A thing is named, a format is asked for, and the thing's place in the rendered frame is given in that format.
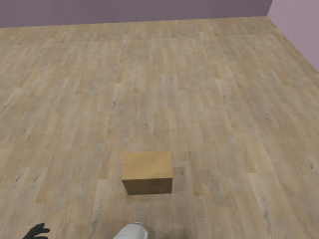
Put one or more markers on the left robot hand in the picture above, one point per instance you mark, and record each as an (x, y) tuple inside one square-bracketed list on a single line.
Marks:
[(37, 229)]

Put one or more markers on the carton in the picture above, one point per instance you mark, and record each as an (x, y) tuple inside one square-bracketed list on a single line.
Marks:
[(147, 172)]

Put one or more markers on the left robot thigh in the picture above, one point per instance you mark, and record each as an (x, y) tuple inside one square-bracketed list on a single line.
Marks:
[(133, 231)]

